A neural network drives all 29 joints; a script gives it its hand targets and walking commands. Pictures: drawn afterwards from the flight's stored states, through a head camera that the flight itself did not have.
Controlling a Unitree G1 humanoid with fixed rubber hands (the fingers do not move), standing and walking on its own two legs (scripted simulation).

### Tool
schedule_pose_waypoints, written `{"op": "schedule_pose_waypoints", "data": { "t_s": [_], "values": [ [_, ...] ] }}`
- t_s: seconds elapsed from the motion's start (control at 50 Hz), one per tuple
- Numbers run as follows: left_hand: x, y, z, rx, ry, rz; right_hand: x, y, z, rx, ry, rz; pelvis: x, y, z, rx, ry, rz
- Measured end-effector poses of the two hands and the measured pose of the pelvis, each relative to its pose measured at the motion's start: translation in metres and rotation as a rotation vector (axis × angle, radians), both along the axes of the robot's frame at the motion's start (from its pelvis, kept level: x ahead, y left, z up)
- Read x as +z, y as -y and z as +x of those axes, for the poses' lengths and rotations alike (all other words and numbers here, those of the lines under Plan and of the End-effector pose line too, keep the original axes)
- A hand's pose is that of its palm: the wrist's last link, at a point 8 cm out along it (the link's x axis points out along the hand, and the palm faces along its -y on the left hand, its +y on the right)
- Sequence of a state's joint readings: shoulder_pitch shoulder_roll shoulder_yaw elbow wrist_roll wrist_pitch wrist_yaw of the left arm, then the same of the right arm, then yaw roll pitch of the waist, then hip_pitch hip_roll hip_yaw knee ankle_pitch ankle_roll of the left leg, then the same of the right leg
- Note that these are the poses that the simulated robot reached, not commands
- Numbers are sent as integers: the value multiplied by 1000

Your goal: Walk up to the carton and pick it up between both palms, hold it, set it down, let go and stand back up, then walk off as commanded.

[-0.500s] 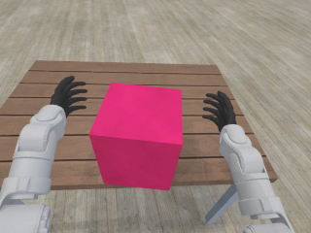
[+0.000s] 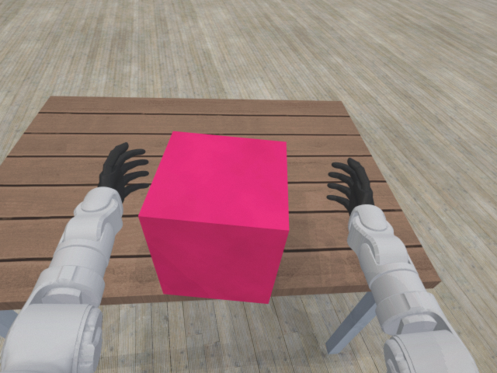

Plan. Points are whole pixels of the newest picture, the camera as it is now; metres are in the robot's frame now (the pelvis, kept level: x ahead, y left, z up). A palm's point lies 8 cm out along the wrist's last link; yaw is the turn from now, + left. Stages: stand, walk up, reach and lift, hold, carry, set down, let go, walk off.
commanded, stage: reach and lift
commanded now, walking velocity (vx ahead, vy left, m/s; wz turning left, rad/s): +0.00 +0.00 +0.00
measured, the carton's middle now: (222, 220) +0.39 +0.03 +0.01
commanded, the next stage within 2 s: none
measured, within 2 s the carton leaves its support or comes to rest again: neither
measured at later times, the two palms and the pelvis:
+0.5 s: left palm (132, 202) +0.40 +0.19 +0.05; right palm (340, 217) +0.37 -0.19 +0.05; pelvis +0.01 +0.01 +0.00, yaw +0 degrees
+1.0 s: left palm (147, 203) +0.40 +0.16 +0.05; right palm (315, 221) +0.37 -0.14 +0.04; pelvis +0.01 +0.01 +0.00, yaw +0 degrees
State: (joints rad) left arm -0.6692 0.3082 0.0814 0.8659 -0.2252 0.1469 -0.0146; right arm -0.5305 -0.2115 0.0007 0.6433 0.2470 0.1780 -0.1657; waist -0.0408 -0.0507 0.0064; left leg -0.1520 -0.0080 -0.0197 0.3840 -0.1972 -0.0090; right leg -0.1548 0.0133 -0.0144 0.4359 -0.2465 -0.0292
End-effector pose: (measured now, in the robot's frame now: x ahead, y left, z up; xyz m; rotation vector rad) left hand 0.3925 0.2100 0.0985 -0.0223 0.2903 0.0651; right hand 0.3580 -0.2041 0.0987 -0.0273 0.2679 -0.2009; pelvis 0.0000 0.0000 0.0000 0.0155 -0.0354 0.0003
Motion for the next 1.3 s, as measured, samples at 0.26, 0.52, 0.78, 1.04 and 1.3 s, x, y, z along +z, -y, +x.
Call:
{"op": "schedule_pose_waypoints", "data": {
  "t_s": [0.26, 0.52, 0.78, 1.04, 1.3],
  "values": [
    [-51, 12, -1, 8, 10, -11, -48, -10, 6, 1, -15, 41, -2, -9, 5, 1, -154, -12],
    [-48, 21, 12, -26, 97, 5, -54, -15, 13, -1, 35, 28, -3, -14, 9, 1, -209, -19],
    [-47, 43, 9, -70, 97, 35, -60, -56, 11, 52, 28, 113, -3, -14, 7, 1, -206, -19],
    [-46, 47, 9, -67, 73, 51, -59, -61, 10, 43, 32, 64, -3, -14, 7, 1, -206, -19],
    [-48, 50, 2, -58, 94, 50, -60, -65, 6, -19, 67, 68, -3, -14, 5, 1, -173, -19]
  ]
}}
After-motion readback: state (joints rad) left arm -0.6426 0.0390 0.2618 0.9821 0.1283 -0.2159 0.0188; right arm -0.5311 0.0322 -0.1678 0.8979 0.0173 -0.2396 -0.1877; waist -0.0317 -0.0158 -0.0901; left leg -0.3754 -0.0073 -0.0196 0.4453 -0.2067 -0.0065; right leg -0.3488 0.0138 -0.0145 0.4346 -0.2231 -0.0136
